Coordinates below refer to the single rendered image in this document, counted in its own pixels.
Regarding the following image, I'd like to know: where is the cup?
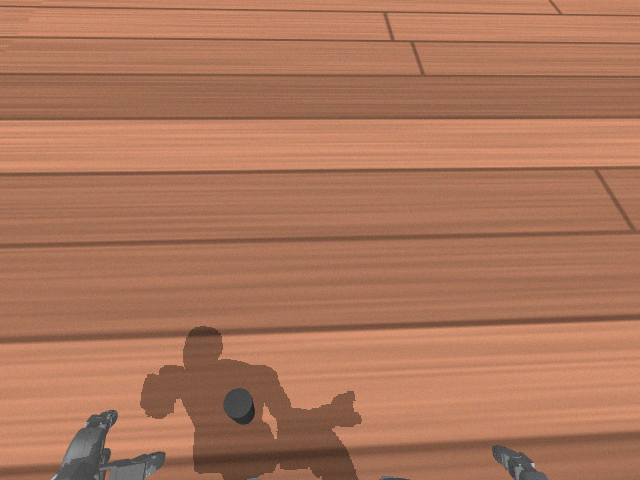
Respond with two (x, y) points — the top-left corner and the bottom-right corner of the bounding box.
(223, 388), (255, 425)

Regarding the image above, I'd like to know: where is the left robot arm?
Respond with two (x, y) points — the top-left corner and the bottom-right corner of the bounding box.
(50, 462), (100, 480)

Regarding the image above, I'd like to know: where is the left robot hand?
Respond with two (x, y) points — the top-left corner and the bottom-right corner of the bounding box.
(60, 410), (165, 480)

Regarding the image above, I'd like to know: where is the right robot hand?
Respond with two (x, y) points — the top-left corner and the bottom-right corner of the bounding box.
(492, 445), (549, 480)

